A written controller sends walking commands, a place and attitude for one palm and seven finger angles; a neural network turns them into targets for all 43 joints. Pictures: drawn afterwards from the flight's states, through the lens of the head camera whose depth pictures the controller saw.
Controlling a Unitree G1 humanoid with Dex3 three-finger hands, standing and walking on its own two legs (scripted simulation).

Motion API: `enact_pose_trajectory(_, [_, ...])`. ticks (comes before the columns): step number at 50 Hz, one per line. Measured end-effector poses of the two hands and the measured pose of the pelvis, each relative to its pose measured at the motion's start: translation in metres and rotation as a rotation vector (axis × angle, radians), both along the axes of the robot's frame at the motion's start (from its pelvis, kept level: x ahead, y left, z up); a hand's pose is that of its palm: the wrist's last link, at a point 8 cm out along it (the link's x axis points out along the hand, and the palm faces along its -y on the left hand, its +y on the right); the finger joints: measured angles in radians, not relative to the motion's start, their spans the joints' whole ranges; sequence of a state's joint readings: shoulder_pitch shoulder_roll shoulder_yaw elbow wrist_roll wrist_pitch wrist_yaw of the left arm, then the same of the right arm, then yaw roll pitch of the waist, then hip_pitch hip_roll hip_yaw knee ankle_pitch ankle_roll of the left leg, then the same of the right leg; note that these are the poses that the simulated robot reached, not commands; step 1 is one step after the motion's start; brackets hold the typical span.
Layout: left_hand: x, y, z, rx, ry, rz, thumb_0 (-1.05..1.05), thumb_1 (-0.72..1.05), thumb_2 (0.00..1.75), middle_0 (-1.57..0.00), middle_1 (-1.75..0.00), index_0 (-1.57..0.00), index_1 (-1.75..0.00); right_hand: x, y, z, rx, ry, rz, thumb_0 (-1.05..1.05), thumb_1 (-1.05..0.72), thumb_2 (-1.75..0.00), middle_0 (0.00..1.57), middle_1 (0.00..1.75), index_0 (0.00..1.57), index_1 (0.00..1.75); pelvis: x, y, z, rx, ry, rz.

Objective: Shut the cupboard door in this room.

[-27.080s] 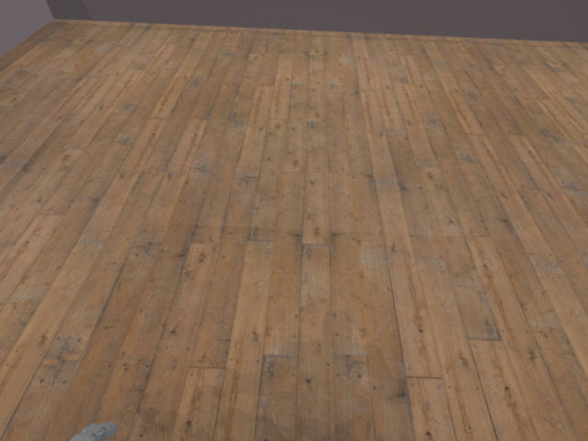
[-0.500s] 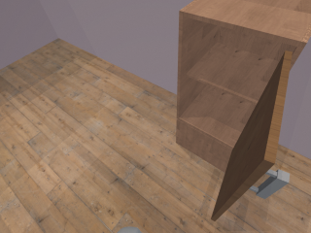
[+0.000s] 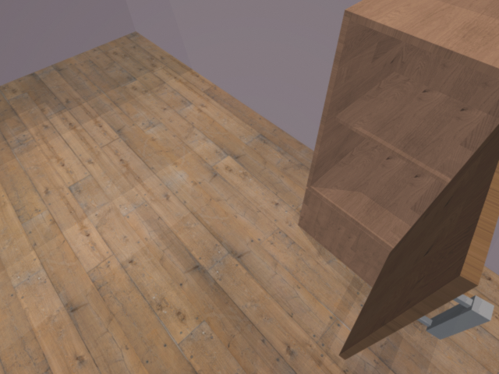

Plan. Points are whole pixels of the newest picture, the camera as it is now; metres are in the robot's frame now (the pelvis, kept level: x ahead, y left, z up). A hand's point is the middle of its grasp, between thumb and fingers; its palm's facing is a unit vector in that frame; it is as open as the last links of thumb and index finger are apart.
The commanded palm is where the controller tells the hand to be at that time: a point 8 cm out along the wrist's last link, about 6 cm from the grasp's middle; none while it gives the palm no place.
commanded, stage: stand and wait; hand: left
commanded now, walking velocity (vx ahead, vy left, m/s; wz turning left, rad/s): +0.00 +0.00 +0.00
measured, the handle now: (441, 310) +0.23 -0.27 -0.02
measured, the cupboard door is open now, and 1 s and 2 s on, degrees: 100 100 92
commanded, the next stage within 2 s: turn or walk to find it in 0.24 s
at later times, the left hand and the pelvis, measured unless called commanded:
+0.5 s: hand out of the picture -0.01 +0.18 -0.18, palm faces +0.18 -0.96 -0.20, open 7.4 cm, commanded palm none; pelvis -0.01 -0.01 +0.00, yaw +7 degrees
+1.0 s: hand out of the picture -0.02 +0.17 -0.16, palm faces +0.33 -0.91 -0.26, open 7.4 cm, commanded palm none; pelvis -0.01 -0.04 +0.00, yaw +20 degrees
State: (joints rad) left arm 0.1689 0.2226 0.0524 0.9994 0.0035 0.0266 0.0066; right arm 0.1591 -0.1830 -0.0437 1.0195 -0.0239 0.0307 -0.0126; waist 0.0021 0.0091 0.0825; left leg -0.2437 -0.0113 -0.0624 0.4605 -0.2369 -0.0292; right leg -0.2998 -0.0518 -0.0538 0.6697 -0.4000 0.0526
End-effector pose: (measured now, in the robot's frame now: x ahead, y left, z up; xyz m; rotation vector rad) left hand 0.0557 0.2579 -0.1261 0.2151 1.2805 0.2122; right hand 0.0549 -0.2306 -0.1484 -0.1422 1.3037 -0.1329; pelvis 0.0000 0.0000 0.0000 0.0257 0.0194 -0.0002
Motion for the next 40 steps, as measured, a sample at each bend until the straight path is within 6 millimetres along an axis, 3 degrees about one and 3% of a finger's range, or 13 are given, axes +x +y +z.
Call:
enact_pose_trajectory(4, [0.001,-0.015,0.007,0.031,-0.054,-0.004,0.0,0.91,0.89,-0.2,-0.3,-0.2,-0.3,0.004,-0.019,-0.011,0.016,-0.005,0.009,0.01,-0.91,-0.9,0.2,0.3,0.21,0.3,-0.003,-0.015,-0.004,0.004,-0.011,0.03])
enact_pose_trajectory(12, [-0.026,-0.043,0.009,-0.012,-0.009,0.019,0.0,0.9,0.89,-0.2,-0.3,-0.2,-0.3,0.015,-0.039,0.001,-0.006,-0.013,0.033,0.01,-0.91,-0.9,0.2,0.3,0.2,0.3,-0.003,-0.025,0.005,0.019,-0.019,0.04])
enact_pose_trajectory(17, [-0.049,-0.048,-0.004,-0.057,0.036,0.064,0.0,0.9,0.89,-0.2,-0.3,-0.21,-0.3,0.018,-0.034,0.007,-0.031,-0.001,0.068,0.01,-0.91,-0.9,0.2,0.3,0.2,0.3,-0.004,-0.023,0.004,0.001,-0.014,0.058])
enact_pose_trajectory(22, [-0.073,-0.035,-0.024,-0.088,0.07,0.139,0.0,0.9,0.89,-0.2,-0.3,-0.21,-0.3,0.021,-0.017,0.009,-0.06,0.001,0.125,0.01,-0.91,-0.9,0.2,0.3,0.2,0.3,-0.006,-0.013,-0.004,-0.018,-0.019,0.105])
enact_pose_trajectory(25, [-0.082,-0.027,-0.025,-0.086,0.095,0.168,0.0,0.9,0.89,-0.2,-0.3,-0.21,-0.3,0.022,-0.007,0.014,-0.058,0.0,0.148,0.01,-0.91,-0.9,0.2,0.3,0.2,0.3,-0.008,-0.011,-0.002,-0.009,-0.017,0.12])
enact_pose_trajectory(31, [-0.077,-0.019,-0.01,-0.05,0.063,0.192,0.0,0.91,0.89,-0.2,-0.3,-0.2,-0.3,0.023,-0.002,0.013,-0.036,0.005,0.175,0.01,-0.92,-0.9,0.2,0.3,0.21,0.3,-0.012,-0.015,0.004,-0.018,-0.004,0.163])
enact_pose_trajectory(37, [-0.059,-0.026,-0.001,0.016,-0.035,0.192,0.0,0.9,0.9,-0.2,-0.3,-0.2,-0.3,0.031,-0.025,-0.004,-0.006,0.0,0.194,0.01,-0.91,-0.9,0.2,0.3,0.21,0.3,-0.013,-0.035,-0.004,0.001,0.001,0.209])
enact_pose_trajectory(40, [-0.06,-0.035,0.006,0.032,-0.071,0.207,0.0,0.9,0.89,-0.2,-0.3,-0.2,-0.3,0.04,-0.037,-0.006,-0.008,0.004,0.216,0.01,-0.91,-0.9,0.2,0.3,0.21,0.3,-0.014,-0.043,-0.004,0.001,-0.011,0.246])
